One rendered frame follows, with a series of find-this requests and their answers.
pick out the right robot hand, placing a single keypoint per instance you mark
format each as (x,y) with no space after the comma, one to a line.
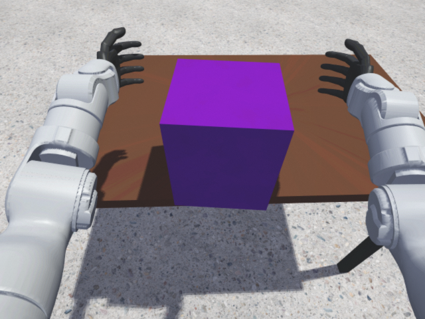
(358,66)

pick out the carton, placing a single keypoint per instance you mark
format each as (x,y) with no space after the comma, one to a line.
(226,127)

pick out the right robot forearm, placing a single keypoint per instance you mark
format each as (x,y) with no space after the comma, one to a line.
(393,129)

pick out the left robot upper arm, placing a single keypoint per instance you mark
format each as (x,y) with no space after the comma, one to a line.
(49,202)

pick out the right robot upper arm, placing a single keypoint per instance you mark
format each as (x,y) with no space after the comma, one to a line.
(396,220)

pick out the left robot forearm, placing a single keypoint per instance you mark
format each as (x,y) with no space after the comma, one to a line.
(75,117)

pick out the table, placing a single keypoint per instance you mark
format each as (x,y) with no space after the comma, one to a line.
(326,161)

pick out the left robot hand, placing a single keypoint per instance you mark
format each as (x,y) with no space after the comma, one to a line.
(109,52)

